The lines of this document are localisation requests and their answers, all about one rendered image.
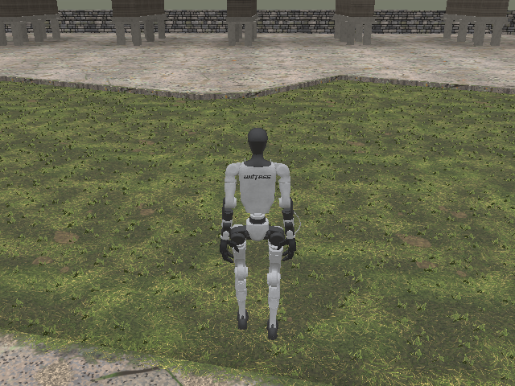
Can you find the left robot forearm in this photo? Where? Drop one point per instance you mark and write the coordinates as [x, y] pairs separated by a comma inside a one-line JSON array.
[[227, 220]]

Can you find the right robot forearm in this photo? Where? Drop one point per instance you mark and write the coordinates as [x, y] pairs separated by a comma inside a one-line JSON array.
[[288, 221]]

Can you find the robot right upper arm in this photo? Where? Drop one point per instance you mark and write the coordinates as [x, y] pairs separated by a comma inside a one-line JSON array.
[[282, 170]]

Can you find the robot torso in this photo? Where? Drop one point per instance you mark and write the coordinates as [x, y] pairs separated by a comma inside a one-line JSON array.
[[257, 188]]

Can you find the robot left upper arm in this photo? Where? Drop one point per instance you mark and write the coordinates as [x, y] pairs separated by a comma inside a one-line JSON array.
[[230, 184]]

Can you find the left robot shin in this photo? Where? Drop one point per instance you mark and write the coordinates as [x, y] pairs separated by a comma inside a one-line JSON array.
[[241, 293]]

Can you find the right robot hand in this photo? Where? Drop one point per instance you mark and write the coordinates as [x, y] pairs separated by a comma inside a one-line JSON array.
[[291, 249]]

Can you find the left robot hand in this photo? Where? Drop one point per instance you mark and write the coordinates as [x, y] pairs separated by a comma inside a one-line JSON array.
[[224, 251]]

